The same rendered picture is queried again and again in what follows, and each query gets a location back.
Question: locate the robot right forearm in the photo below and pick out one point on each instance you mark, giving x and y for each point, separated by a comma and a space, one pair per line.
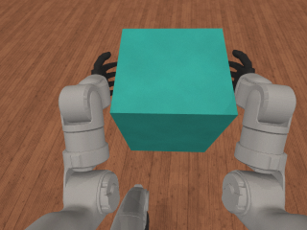
268, 114

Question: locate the left robot thigh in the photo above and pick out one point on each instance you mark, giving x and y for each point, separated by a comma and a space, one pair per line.
130, 215

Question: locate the right robot upper arm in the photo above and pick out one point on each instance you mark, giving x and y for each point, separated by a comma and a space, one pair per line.
258, 201

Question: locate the carton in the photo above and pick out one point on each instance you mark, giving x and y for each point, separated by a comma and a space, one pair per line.
173, 89

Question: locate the robot left forearm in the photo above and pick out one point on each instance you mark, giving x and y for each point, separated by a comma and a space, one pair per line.
82, 119

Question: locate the robot left hand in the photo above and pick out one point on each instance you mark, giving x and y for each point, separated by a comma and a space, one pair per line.
100, 69

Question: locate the left robot upper arm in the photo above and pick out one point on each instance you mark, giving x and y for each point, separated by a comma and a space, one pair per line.
88, 197

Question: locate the robot right hand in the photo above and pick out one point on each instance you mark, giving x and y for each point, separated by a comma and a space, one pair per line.
246, 68

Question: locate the robot left shin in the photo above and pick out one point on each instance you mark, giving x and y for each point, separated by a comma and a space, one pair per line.
144, 214

